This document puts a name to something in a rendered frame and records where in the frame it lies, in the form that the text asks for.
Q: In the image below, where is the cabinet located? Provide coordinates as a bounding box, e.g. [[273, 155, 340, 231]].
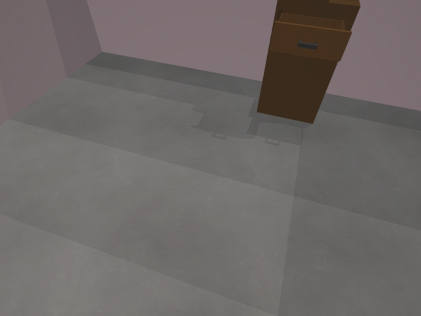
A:
[[257, 0, 360, 124]]

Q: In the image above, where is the drawer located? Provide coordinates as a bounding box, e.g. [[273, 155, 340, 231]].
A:
[[270, 13, 352, 62]]

